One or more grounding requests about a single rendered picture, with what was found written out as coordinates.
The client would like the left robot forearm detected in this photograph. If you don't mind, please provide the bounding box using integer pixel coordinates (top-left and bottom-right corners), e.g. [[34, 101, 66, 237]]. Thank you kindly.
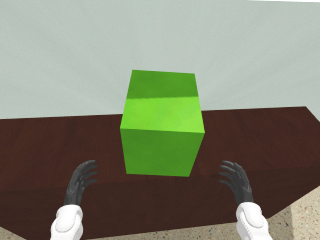
[[50, 204, 83, 240]]

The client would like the pedestal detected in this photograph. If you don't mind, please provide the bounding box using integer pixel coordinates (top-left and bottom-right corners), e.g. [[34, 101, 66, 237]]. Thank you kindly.
[[0, 106, 320, 240]]

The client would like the carton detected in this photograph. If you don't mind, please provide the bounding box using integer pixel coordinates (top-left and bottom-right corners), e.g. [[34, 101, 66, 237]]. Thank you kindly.
[[120, 70, 205, 177]]

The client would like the left robot hand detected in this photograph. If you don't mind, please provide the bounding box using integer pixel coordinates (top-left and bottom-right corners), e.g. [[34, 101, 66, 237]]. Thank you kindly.
[[63, 160, 98, 206]]

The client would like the right robot forearm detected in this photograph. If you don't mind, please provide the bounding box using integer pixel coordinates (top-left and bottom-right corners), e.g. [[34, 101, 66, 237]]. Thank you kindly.
[[236, 202, 273, 240]]

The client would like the right robot hand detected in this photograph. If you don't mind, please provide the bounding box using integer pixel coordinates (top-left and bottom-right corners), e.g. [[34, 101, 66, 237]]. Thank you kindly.
[[218, 160, 254, 206]]

